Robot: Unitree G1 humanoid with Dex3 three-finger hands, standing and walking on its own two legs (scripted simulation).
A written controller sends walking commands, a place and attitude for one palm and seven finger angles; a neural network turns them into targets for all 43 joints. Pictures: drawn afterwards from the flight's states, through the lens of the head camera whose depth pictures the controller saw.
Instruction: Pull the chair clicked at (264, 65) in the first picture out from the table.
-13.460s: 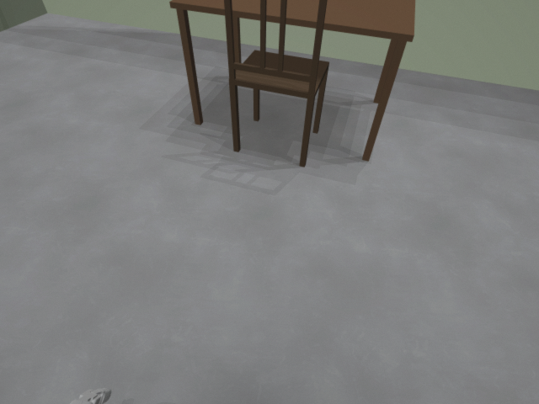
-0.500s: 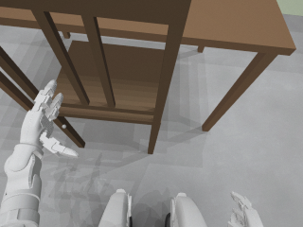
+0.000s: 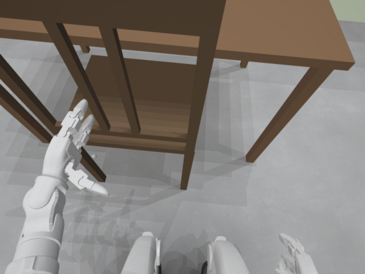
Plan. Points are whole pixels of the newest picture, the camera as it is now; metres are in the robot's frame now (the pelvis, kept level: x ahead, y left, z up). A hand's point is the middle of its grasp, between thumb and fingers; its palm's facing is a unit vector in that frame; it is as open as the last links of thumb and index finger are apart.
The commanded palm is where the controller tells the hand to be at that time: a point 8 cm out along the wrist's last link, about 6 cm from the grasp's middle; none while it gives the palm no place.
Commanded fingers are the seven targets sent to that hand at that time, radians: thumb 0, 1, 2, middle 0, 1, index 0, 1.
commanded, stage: aim the fingers beside a spindle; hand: left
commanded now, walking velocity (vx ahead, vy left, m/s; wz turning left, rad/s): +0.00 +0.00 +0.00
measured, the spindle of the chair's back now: (86, 89) +0.49 +0.24 +0.06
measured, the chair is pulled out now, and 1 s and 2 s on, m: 0.00 0.00 0.00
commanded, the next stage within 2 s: push the fingers through the gap in 0.52 s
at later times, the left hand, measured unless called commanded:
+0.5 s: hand (94, 158) +0.35 +0.20 +0.01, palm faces -0.09 -0.99 -0.07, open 16.9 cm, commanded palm +0.34 +0.26 +0.03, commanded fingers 0.00 -0.50 0.30 -0.06 -0.08 -0.06 -0.08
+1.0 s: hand (87, 138) +0.39 +0.22 +0.02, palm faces -0.06 -1.00 -0.07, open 16.9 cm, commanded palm +0.37 +0.26 +0.02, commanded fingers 0.00 -0.50 0.30 -0.06 -0.08 -0.06 -0.08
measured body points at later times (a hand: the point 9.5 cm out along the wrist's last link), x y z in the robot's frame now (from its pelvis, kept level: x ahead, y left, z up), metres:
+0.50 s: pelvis +0.00 +0.00 +0.00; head +0.12 +0.02 +0.43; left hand +0.35 +0.25 +0.02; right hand +0.14 -0.27 -0.10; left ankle +0.02 +0.11 -0.63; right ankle +0.02 -0.13 -0.63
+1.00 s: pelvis -0.01 +0.00 -0.01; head +0.12 +0.03 +0.42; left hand +0.39 +0.28 +0.03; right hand +0.11 -0.26 -0.11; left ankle +0.02 +0.11 -0.63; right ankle +0.02 -0.13 -0.63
